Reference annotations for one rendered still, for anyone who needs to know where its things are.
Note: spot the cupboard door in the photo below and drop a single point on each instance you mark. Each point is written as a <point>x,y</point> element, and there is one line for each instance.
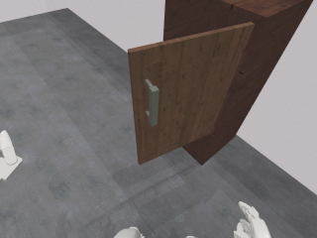
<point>193,75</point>

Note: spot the handle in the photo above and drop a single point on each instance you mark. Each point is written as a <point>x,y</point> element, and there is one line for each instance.
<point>153,112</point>

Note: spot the right robot hand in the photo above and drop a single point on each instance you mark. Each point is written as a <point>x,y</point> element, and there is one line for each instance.
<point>255,229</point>

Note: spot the left robot hand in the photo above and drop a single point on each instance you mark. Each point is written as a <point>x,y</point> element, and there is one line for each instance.
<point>10,162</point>

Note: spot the left robot thigh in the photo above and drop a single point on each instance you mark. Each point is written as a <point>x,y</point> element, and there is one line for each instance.
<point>129,233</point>

